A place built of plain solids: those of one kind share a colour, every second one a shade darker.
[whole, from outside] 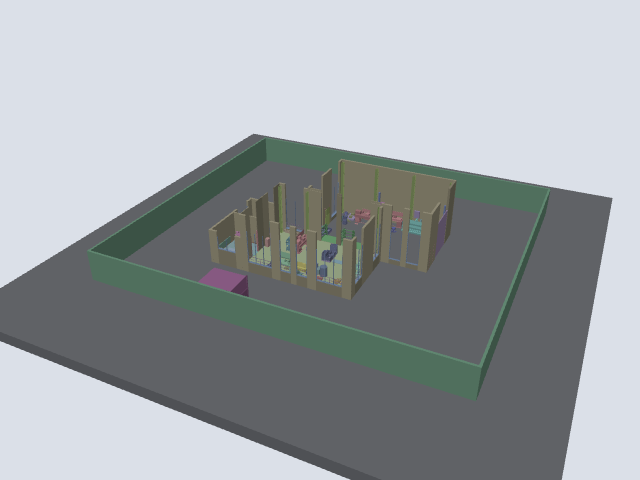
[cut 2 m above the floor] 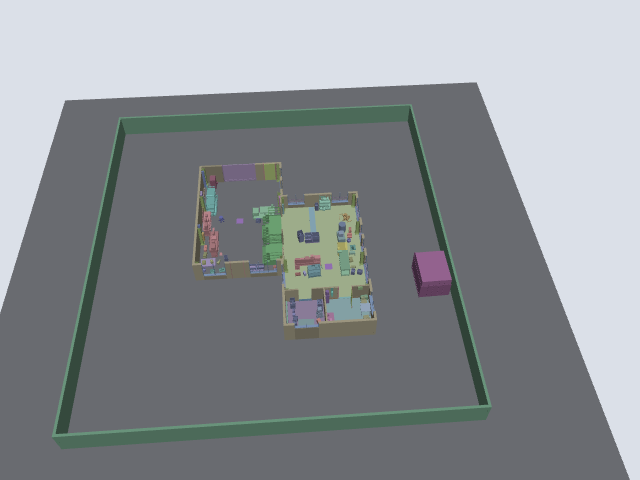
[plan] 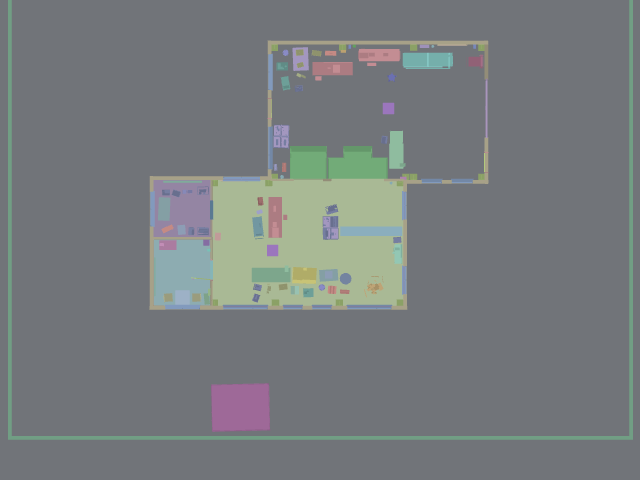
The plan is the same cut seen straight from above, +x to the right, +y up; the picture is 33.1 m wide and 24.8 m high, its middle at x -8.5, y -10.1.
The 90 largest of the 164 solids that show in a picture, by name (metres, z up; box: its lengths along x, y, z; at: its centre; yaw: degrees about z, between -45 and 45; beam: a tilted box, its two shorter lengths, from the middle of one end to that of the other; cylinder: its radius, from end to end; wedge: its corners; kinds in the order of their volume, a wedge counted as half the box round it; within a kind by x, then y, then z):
{
 "yard_bound_1": {"box": [0.2, 28.81, 2.86], "at": [-24.53, -6.02, 1.38]},
 "yard_bound_2": {"box": [32.3, 0.2, 2.86], "at": [-8.48, -20.33, 1.38]},
 "yard_bound_3": {"box": [32.3, 0.2, 2.86], "at": [-8.48, 8.29, 1.38]},
 "yard_bound_4": {"box": [0.2, 28.81, 2.86], "at": [7.57, -6.02, 1.38]},
 "wall_1": {"box": [0.2, 3.7, 3.26], "at": [-17.2, -11.85, 1.58]},
 "wall_2": {"box": [0.2, 0.61, 3.26], "at": [-17.2, -9.7, 1.58]},
 "wall_3": {"box": [0.2, 1.81, 1.56], "at": [-17.2, -8.5, 0.73]},
 "wall_4": {"box": [0.2, 0.81, 3.26], "at": [-17.2, -7.2, 1.58]},
 "wall_5": {"box": [0.81, 0.2, 3.26], "at": [-16.9, -13.6, 1.58]},
 "wall_6": {"box": [3.2, 0.2, 3.26], "at": [-15.7, -6.9, 1.58]},
 "wall_7": {"box": [1.81, 0.2, 1.56], "at": [-15.6, -13.6, 0.73]},
 "wall_8": {"box": [3.0, 0.06, 3.26], "at": [-15.6, -10.03, 1.58]},
 "wall_9": {"box": [3.0, 0.06, 3.26], "at": [-15.6, -9.97, 1.58]},
 "wall_10": {"box": [0.61, 0.2, 3.26], "at": [-14.4, -13.6, 1.58]},
 "wall_11": {"box": [0.06, 1.3, 3.26], "at": [-14.13, -12.85, 1.58]},
 "wall_12": {"box": [0.06, 1.1, 3.26], "at": [-14.13, -10.55, 1.58]},
 "wall_13": {"box": [0.06, 0.95, 3.26], "at": [-14.13, -9.53, 1.58]},
 "wall_14": {"box": [0.06, 1.05, 3.26], "at": [-14.13, -7.53, 1.58]},
 "wall_15": {"box": [0.06, 1.3, 5.46], "at": [-14.07, -12.85, 2.68]},
 "wall_16": {"box": [0.06, 1.17, 5.46], "at": [-14.07, -10.52, 2.68]},
 "wall_17": {"box": [0.06, 1.01, 5.46], "at": [-14.07, -9.55, 2.68]},
 "wall_18": {"box": [0.06, 1.05, 5.46], "at": [-14.07, -7.53, 2.68]},
 "wall_19": {"box": [0.61, 0.2, 5.46], "at": [-13.8, -13.6, 2.68]},
 "wall_20": {"box": [0.61, 0.2, 5.46], "at": [-13.8, -6.9, 2.68]},
 "wall_21": {"box": [2.31, 0.2, 1.01], "at": [-12.35, -13.6, 0.46]},
 "wall_22": {"box": [0.61, 0.2, 5.46], "at": [-11.3, -6.9, 2.68]},
 "wall_23": {"box": [0.2, 0.56, 5.65], "at": [-11.1, -6.72, 2.77]},
 "wall_24": {"box": [0.2, 2.21, 0.5], "at": [-11.1, -5.35, 0.2]},
 "wall_25": {"box": [0.2, 1.91, 5.65], "at": [-11.1, -3.3, 2.77]},
 "wall_26": {"box": [0.2, 1.86, 0.5], "at": [-11.1, -1.43, 0.2]},
 "wall_27": {"box": [0.2, 0.71, 5.65], "at": [-11.1, -0.15, 2.77]},
 "wall_28": {"box": [0.81, 0.2, 5.46], "at": [-10.8, -13.6, 2.68]},
 "wall_29": {"box": [1.21, 0.06, 5.46], "at": [-10.46, -7.03, 2.68]},
 "wall_30": {"box": [1.15, 0.06, 5.65], "at": [-10.43, -6.97, 2.77]},
 "wall_31": {"box": [1.01, 0.2, 1.01], "at": [-9.9, -13.6, 0.46]},
 "wall_32": {"box": [0.51, 0.2, 5.46], "at": [-9.15, -13.6, 2.68]},
 "wall_33": {"box": [1.01, 0.2, 1.01], "at": [-8.4, -13.6, 0.46]},
 "wall_34": {"box": [0.45, 0.06, 5.46], "at": [-8.12, -7.03, 2.68]},
 "wall_35": {"box": [0.81, 0.2, 5.46], "at": [-7.5, -13.6, 2.68]},
 "wall_36": {"box": [2.31, 0.2, 1.01], "at": [-5.95, -13.6, 0.46]},
 "wall_37": {"box": [11.4, 0.2, 5.65], "at": [-5.5, 0.1, 2.77]},
 "wall_38": {"box": [1.0, 0.06, 5.46], "at": [-4.7, -7.03, 2.68]},
 "wall_39": {"box": [0.81, 0.2, 5.46], "at": [-4.4, -13.6, 2.68]},
 "wall_40": {"box": [0.2, 0.81, 5.46], "at": [-4.1, -13.3, 2.68]},
 "wall_41": {"box": [0.2, 1.46, 1.01], "at": [-4.1, -12.18, 0.46]},
 "wall_42": {"box": [0.2, 2.41, 5.46], "at": [-4.1, -10.25, 2.68]},
 "wall_43": {"box": [0.2, 1.46, 1.01], "at": [-4.1, -8.32, 0.46]},
 "wall_44": {"box": [0.2, 0.61, 5.46], "at": [-4.1, -7.3, 2.68]},
 "wall_45": {"box": [0.96, 0.2, 5.65], "at": [-3.73, -7.1, 2.77]},
 "wall_46": {"box": [1.06, 0.2, 0.5], "at": [-2.73, -7.1, 0.2]},
 "wall_47": {"box": [0.51, 0.2, 5.65], "at": [-1.95, -7.1, 2.77]},
 "wall_48": {"box": [1.11, 0.2, 0.5], "at": [-1.15, -7.1, 0.2]},
 "wall_49": {"box": [0.81, 0.2, 5.65], "at": [-0.2, -7.1, 2.77]},
 "wall_50": {"box": [0.2, 2.41, 5.65], "at": [0.1, -6.0, 2.77]},
 "wall_51": {"box": [0.2, 2.01, 5.65], "at": [0.1, -0.8, 2.77]},
 "raised_floor_hall_1": {"box": [10.03, 6.63, 0.56], "at": [-9.15, -10.25, 0.23]},
 "beyond_container_1": {"box": [0.037, 2.44, 1.48], "at": [-14.09, -18.79, 0.68], "yaw": 1.3},
 "beyond_container_2": {"box": [2.93, 2.32, 2.59], "at": [-12.62, -18.76, 1.24], "yaw": 1.3},
 "raised_floor_mess_1": {"box": [3.13, 3.63, 0.56], "at": [-15.6, -11.75, 0.23]},
 "raised_floor_crib_1": {"box": [3.13, 3.13, 0.56], "at": [-15.6, -8.5, 0.23]},
 "door_landing_1": {"box": [1.9, 1.1, 0.56], "at": [-9.1, -6.39, 0.23]},
 "door_landing_2": {"box": [1.9, 0.32, 0.39], "at": [-9.1, -5.7, 0.14]},
 "door_landing_3": {"box": [1.9, 0.32, 0.22], "at": [-9.1, -5.4, 0.06]},
 "door_landing_4": {"box": [3.1, 1.1, 0.56], "at": [-6.55, -6.39, 0.23]},
 "door_landing_5": {"box": [1.5, 0.32, 0.39], "at": [-6.55, -5.7, 0.14]},
 "door_landing_6": {"box": [1.5, 0.32, 0.22], "at": [-6.55, -5.4, 0.06]},
 "centre_lathe_1": {"box": [0.3, 2.07, 0.35], "at": [-10.82, -8.95, 1.21]},
 "centre_lathe_2": {"box": [0.59, 1.98, 0.24], "at": [-10.81, -8.93, 1.21]},
 "centre_lathe_3": {"box": [0.34, 0.51, 0.6], "at": [-10.8, -9.71, 1.39]},
 "centre_lathe_4": {"box": [0.51, 0.34, 0.58], "at": [-8.63, -1.26, 0.93]},
 "centre_lathe_5": {"box": [2.08, 0.69, 0.28], "at": [-7.84, -1.25, 0.78]},
 "centre_lathe_6": {"box": [1.98, 0.53, 0.22], "at": [-5.44, -0.55, 0.8]},
 "crate_1": {"box": [0.6, 1.2, 0.65], "at": [-16.55, -8.5, 0.79], "yaw": -2.5},
 "crate_2": {"box": [0.96, 0.6, 0.5], "at": [-8.05, -11.93, 0.71], "yaw": 3.9},
 "fitters_bench_1": {"box": [1.94, 0.69, 0.15], "at": [-11.03, -11.9, 0.62]},
 "fitters_bench_2": {"box": [2.0, 0.75, 0.1], "at": [-11.03, -11.9, 1.35]},
 "fitters_bench_3": {"box": [0.65, 1.9, 0.21], "at": [-4.55, -5.42, 0.06]},
 "fitters_bench_4": {"box": [0.65, 0.5, 0.39], "at": [-4.54, -4.77, 0.6]},
 "roller_shutter_1": {"box": [0.06, 2.86, 3.55], "at": [0.12, -3.3, 1.73]},
 "pallet_1": {"box": [0.8, 1.2, 0.19], "at": [-10.5, -4.75, 0.05], "yaw": -1.0},
 "pallet_2": {"box": [0.8, 1.2, 0.19], "at": [-9.5, -0.75, 0.05], "yaw": 2.4},
 "pallet_3": {"box": [0.8, 1.2, 0.19], "at": [-7.95, -9.47, 0.56], "yaw": 0.7},
 "bar_rack_1": {"box": [2.43, 0.69, 0.16], "at": [-3.01, -0.78, 0.49]},
 "bar_rack_2": {"box": [2.52, 0.71, 0.16], "at": [-2.91, -0.78, 0.9]},
 "wheelie_bin_1": {"box": [0.62, 0.51, 1.12], "at": [-0.52, -0.88, 0.51]},
 "drum_1": {"cylinder": 0.3, "from": [-7.17, -12.1, 0.51], "to": [-7.17, -12.1, 1.38]},
 "trench_plates_1": {"box": [3.2, 0.5, 0.07], "at": [-5.85, -9.65, 0.5]},
 "radiator_1": {"box": [2.0, 0.1, 0.6], "at": [-15.6, -7.09, 0.96]},
 "pallet_stack_1": {"box": [1.21, 0.63, 0.15], "at": [-9.29, -11.84, 0.72], "yaw": -2.7},
 "crate_stack_1": {"box": [0.3, 0.4, 0.82], "at": [-13.78, -9.92, 0.87], "yaw": -3.2}
}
